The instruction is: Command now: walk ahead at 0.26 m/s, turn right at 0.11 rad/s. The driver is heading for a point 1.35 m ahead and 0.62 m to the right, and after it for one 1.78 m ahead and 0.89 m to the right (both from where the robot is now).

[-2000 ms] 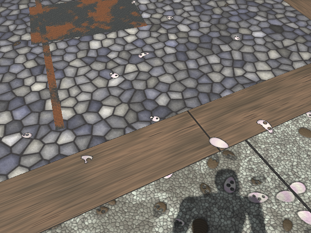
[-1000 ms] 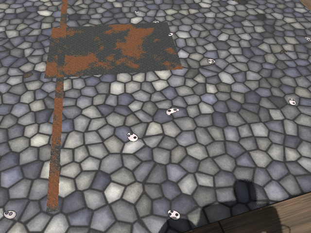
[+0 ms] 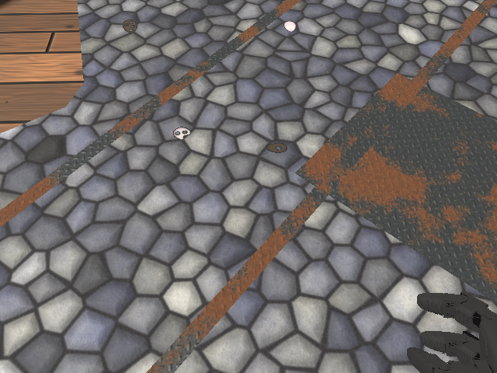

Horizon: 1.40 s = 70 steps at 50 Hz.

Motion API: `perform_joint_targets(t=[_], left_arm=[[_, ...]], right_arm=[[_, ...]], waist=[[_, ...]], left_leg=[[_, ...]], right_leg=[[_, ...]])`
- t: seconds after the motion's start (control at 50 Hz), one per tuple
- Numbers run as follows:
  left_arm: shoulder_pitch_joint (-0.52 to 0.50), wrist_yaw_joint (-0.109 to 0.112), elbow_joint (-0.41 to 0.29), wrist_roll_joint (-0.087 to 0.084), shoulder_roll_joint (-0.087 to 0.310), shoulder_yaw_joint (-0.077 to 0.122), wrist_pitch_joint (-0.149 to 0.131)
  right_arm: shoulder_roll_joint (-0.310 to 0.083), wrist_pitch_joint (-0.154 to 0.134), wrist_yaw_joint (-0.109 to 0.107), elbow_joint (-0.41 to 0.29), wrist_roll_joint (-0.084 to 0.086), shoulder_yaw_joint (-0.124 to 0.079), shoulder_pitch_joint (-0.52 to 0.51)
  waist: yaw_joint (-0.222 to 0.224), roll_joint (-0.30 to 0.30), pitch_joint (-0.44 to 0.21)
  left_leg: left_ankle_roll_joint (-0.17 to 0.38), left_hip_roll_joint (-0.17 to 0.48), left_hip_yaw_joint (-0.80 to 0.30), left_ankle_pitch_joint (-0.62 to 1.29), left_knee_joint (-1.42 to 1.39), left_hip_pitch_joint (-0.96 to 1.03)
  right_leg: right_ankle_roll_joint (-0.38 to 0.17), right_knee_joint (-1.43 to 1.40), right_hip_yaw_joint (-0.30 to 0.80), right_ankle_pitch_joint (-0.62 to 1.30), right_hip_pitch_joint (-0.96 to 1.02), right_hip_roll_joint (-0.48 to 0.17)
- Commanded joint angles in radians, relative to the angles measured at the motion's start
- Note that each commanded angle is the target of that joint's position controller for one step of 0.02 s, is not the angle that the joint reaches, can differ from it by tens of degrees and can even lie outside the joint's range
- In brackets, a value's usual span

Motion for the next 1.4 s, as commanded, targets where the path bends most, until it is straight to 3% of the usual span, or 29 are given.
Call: perform_joint_targets(t=[0.02, 0.04, 0.06, 0.08, 0.1, 0.14, 0.18, 0.22, 0.32, 0.4, 0.42, 0.44, 0.46, 0.48, 0.5, 0.54, 0.56, 0.6, 0.68, 0.88, 0.96, 1.0, 1.02, 1.04, 1.06, 1.08, 1.1, 1.18, 1.4], left_arm=[[-0.097, 0.002, -0.075, -0.012, 0.178, 0.026, 0.002], [-0.133, -0.008, -0.108, 0.003, 0.173, 0.02, 0.001], [-0.06, -0.018, -0.134, 0.028, 0.097, -0.004, -0.001], [0.063, -0.032, -0.107, 0.017, 0.146, 0.001, 0.008], [0.021, -0.034, -0.131, -0.003, 0.202, 0.024, 0.025], [-0.043, -0.011, -0.151, -0.008, 0.15, 0.031, 0.077], [-0.004, 0.003, -0.154, -0.001, 0.096, 0.031, 0.129], [-0.013, 0.011, -0.19, 0.007, 0.068, 0.031, 0.149], [-0.152, -0.007, -0.282, 0.018, 0.102, 0.041, 0.154], [-0.163, -0.027, -0.311, 0.021, 0.129, 0.061, 0.164], [-0.132, -0.024, -0.299, 0.028, 0.14, 0.072, 0.164], [-0.092, -0.016, -0.29, 0.038, 0.18, 0.088, 0.159], [-0.101, 0.001, -0.327, 0.037, 0.328, 0.118, 0.147], [-0.118, -0.015, -0.365, 0.073, 0.361, 0.113, 0.112], [-0.141, -0.029, -0.367, 0.08, 0.343, 0.112, 0.086], [-0.239, -0.016, -0.381, 0.026, 0.269, 0.093, 0.084], [-0.271, -0.003, -0.397, 0.016, 0.243, 0.083, 0.093], [-0.261, 0.015, -0.413, 0.019, 0.215, 0.073, 0.104], [-0.225, 0.029, -0.412, 0.019, 0.205, 0.063, 0.103], [-0.275, 0.007, -0.414, 0.044, 0.187, 0.04, 0.119], [-0.301, -0.005, -0.399, 0.036, 0.166, 0.031, 0.118], [-0.321, -0.006, -0.389, 0.022, 0.146, 0.023, 0.116], [-0.296, -0.005, -0.383, 0.029, 0.134, 0.02, 0.109], [-0.233, -0.009, -0.377, 0.053, 0.12, 0.018, 0.097], [-0.202, -0.016, -0.365, 0.052, 0.107, 0.015, 0.088], [-0.22, -0.016, -0.357, 0.057, 0.125, 0.016, 0.087], [-0.264, -0.014, -0.361, 0.052, 0.131, 0.02, 0.091], [-0.274, -0.015, -0.353, 0.044, 0.119, 0.022, 0.11], [-0.221, 0.002, -0.305, 0.044, 0.115, 0.026, 0.092]], right_arm=[[-0.075, -0.026, 0.017, -0.007, -0.03, -0.029, 0.172], [-0.14, -0.026, 0.0, 0.014, -0.049, -0.046, 0.283], [-0.197, -0.008, -0.023, 0.007, -0.08, -0.046, 0.338], [-0.139, 0.008, -0.03, -0.01, -0.051, -0.027, 0.324], [-0.126, 0.021, -0.034, -0.022, -0.024, -0.025, 0.248], [-0.07, 0.032, -0.037, -0.009, 0.004, -0.014, 0.135], [-0.097, 0.041, -0.036, -0.002, -0.017, -0.025, 0.054], [-0.115, 0.041, -0.042, -0.001, -0.026, -0.036, 0.002], [-0.15, 0.043, -0.07, 0.036, -0.011, -0.057, -0.002], [-0.164, 0.056, -0.064, 0.069, 0.023, -0.071, 0.003], [-0.139, 0.061, -0.062, 0.081, 0.034, -0.068, 0.015], [-0.107, 0.072, -0.058, 0.104, 0.031, -0.063, 0.06], [-0.074, 0.086, -0.058, 0.077, -0.009, -0.055, 0.098], [-0.105, 0.082, -0.067, 0.03, -0.022, -0.06, -0.012], [-0.137, 0.081, -0.078, 0.031, -0.002, -0.069, -0.038], [-0.159, 0.079, -0.098, 0.069, -0.004, -0.082, 0.001], [-0.16, 0.078, -0.099, 0.077, -0.01, -0.085, 0.015], [-0.144, 0.067, -0.087, 0.088, -0.003, -0.083, 0.024], [-0.127, 0.065, -0.076, 0.112, 0.006, -0.066, 0.032], [-0.141, 0.062, -0.051, 0.127, 0.015, -0.048, 0.056], [-0.137, 0.052, -0.041, 0.132, 0.018, -0.041, 0.082], [-0.122, 0.039, -0.031, 0.148, 0.011, -0.034, 0.131], [-0.15, 0.034, -0.031, 0.149, -0.003, -0.037, 0.144], [-0.224, 0.035, -0.037, 0.14, -0.017, -0.05, 0.148], [-0.2, 0.042, -0.038, 0.151, -0.019, -0.043, 0.112], [-0.145, 0.043, -0.037, 0.143, -0.012, -0.028, 0.088], [-0.137, 0.043, -0.036, 0.148, -0.006, -0.025, 0.085], [-0.154, 0.031, -0.037, 0.16, -0.002, -0.023, 0.102], [-0.13, 0.046, -0.037, 0.202, 0.004, -0.004, 0.105]], waist=[[-0.199, -0.091, -0.159], [-0.257, -0.061, -0.24], [-0.232, 0.181, -0.401], [-0.204, 0.135, -0.557], [-0.182, 0.08, -0.466], [-0.124, -0.014, -0.266], [-0.065, 0.057, -0.175], [-0.045, 0.109, -0.15], [-0.07, 0.108, -0.176], [-0.05, 0.095, -0.173], [-0.043, 0.054, -0.164], [-0.039, -0.081, -0.103], [-0.097, -0.447, -0.017], [-0.054, -0.38, -0.104], [-0.052, -0.257, -0.104], [-0.108, -0.162, -0.095], [-0.123, -0.175, -0.114], [-0.123, -0.156, -0.168], [-0.102, -0.129, -0.198], [-0.082, -0.159, -0.142], [-0.094, -0.163, -0.144], [-0.139, -0.147, -0.145], [-0.133, -0.111, -0.157], [-0.082, 0.027, -0.188], [-0.052, 0.144, -0.184], [-0.071, 0.139, -0.178], [-0.09, 0.127, -0.158], [-0.113, 0.068, -0.107], [-0.129, -0.034, -0.081]], left_leg=[[0.07, -0.038, 0.012, 0.212, -0.192, 0.402], [0.13, 0.088, -0.088, 0.592, -0.186, 0.659], [0.313, 0.44, -0.367, 1.218, -0.056, 0.956], [0.382, 0.545, -0.429, 1.28, -0.018, 0.974], [0.348, 0.485, -0.345, 1.051, -0.072, 0.868], [0.247, 0.356, -0.205, 0.574, -0.184, 0.651], [0.224, 0.302, -0.088, 0.319, -0.299, 0.374], [0.217, 0.304, -0.018, 0.178, -0.353, 0.262], [0.17, 0.353, 0.071, -0.004, -0.351, 0.293], [0.084, 0.371, 0.127, -0.099, -0.242, 0.334], [0.035, 0.334, 0.155, -0.176, -0.154, 0.318], [-0.037, 0.262, 0.212, -0.289, 0.032, 0.22], [-0.146, 0.103, 0.256, -0.634, 0.408, -0.077], [-0.133, 0.019, 0.016, -0.661, 0.581, -0.153], [-0.097, 0.027, -0.04, -0.574, 0.615, -0.169], [-0.071, 0.055, -0.08, -0.398, 0.554, -0.171], [-0.076, 0.051, -0.087, -0.348, 0.54, -0.132], [-0.087, 0.021, -0.099, -0.285, 0.523, -0.091], [-0.122, 0.017, -0.099, -0.253, 0.427, -0.084], [-0.133, 0.048, -0.065, -0.323, 0.193, 0.119], [-0.119, 0.04, -0.044, -0.327, 0.02, 0.244], [-0.091, 0.04, -0.036, -0.097, -0.229, 0.383], [-0.066, 0.092, -0.074, 0.069, -0.267, 0.479], [-0.006, 0.211, -0.169, 0.343, -0.214, 0.574], [0.091, 0.264, -0.22, 0.375, -0.195, 0.55], [0.123, 0.275, -0.242, 0.268, -0.222, 0.515], [0.099, 0.239, -0.225, 0.17, -0.225, 0.504], [0.022, 0.148, -0.139, 0.014, -0.201, 0.48], [0.004, 0.089, -0.098, -0.02, -0.174, 0.492]], right_leg=[[0.008, 0.172, 0.189, 1.174, -0.057, -0.226], [0.035, 0.371, 0.184, 0.956, -0.207, -0.177], [0.099, 0.798, 0.15, -0.046, -0.485, -0.033], [0.1, 0.952, 0.271, -0.345, -0.522, -0.042], [0.113, 0.976, 0.246, -0.302, -0.589, -0.084], [0.15, 0.874, 0.169, -0.211, -0.646, -0.145], [0.187, 0.83, 0.108, -0.124, -0.503, -0.146], [0.196, 0.772, 0.083, -0.058, -0.45, -0.159], [0.139, 0.558, 0.074, 0.127, -0.389, -0.208], [0.065, 0.363, 0.005, 0.138, -0.281, -0.17], [0.03, 0.288, -0.002, 0.166, -0.228, -0.135], [-0.022, 0.16, 0.096, 0.297, -0.172, -0.151], [-0.156, 0.021, 0.508, 0.618, -0.114, -0.377], [-0.282, -0.066, 0.691, 0.538, -0.16, -0.435], [-0.251, -0.093, 0.63, 0.384, -0.159, -0.407], [-0.15, -0.066, 0.533, 0.283, -0.147, -0.335], [-0.129, -0.048, 0.503, 0.313, -0.164, -0.311], [-0.119, -0.029, 0.485, 0.382, -0.126, -0.279], [-0.127, 0.003, 0.464, 0.524, -0.03, -0.279], [-0.16, 0.042, 0.506, 0.604, -0.111, -0.262], [-0.161, 0.071, 0.524, 0.695, -0.11, -0.241], [-0.118, 0.086, 0.507, 0.643, -0.134, -0.199], [-0.073, 0.093, 0.486, 0.535, -0.173, -0.168], [-0.02, 0.164, 0.404, 0.333, -0.238, -0.088], [0.026, 0.167, 0.305, 0.105, -0.267, -0.025], [0.058, 0.153, 0.283, 0.072, -0.244, -0.041], [0.067, 0.136, 0.272, 0.133, -0.234, -0.05], [0.051, 0.103, 0.291, 0.294, -0.22, -0.059], [0.058, 0.073, 0.312, 0.373, -0.199, -0.075]])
